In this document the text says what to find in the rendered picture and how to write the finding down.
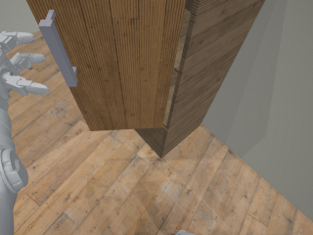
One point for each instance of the robot left upper arm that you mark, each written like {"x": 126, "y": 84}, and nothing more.
{"x": 13, "y": 177}

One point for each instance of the handle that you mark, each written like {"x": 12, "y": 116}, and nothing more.
{"x": 56, "y": 46}

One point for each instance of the cupboard door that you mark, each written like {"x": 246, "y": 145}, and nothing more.
{"x": 124, "y": 52}

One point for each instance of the robot left forearm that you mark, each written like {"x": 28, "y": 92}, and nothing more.
{"x": 6, "y": 141}

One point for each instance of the left robot hand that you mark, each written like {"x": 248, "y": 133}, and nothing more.
{"x": 19, "y": 63}

